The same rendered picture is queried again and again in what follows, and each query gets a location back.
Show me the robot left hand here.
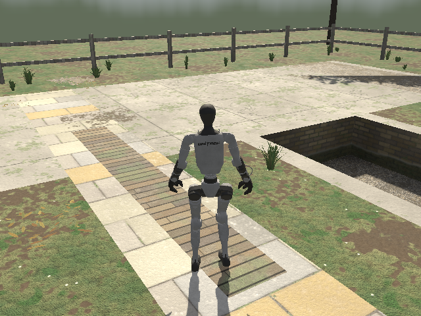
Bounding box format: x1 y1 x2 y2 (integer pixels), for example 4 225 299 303
168 179 183 193

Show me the left robot forearm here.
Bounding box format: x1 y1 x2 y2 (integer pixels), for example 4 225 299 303
170 159 183 182

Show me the left robot upper arm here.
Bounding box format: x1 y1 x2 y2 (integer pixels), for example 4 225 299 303
177 133 195 169

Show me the humanoid robot head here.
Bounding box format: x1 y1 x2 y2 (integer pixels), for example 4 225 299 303
198 104 220 136

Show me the humanoid robot torso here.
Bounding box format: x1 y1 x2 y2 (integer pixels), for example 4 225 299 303
194 129 224 198

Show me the right robot upper arm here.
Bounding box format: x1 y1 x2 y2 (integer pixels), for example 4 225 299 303
222 132 242 167

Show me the robot right hand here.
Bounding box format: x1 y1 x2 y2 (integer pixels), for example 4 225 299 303
238 179 253 195

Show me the right robot forearm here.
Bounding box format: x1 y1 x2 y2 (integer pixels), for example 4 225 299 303
236 156 251 182

